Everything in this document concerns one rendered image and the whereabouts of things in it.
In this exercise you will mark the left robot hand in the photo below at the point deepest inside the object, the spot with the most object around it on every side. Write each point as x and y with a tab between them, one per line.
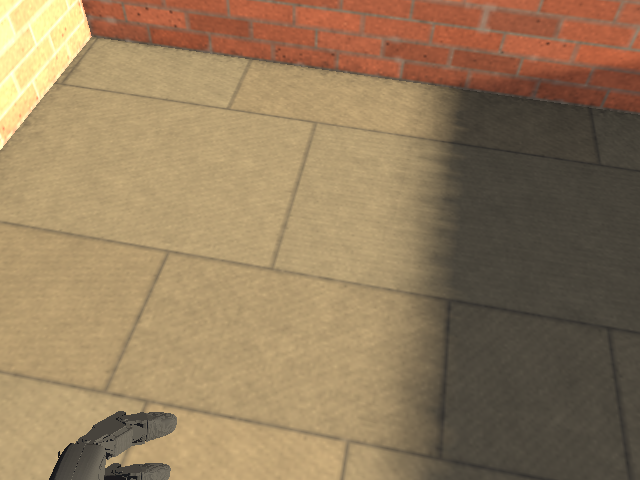
86	459

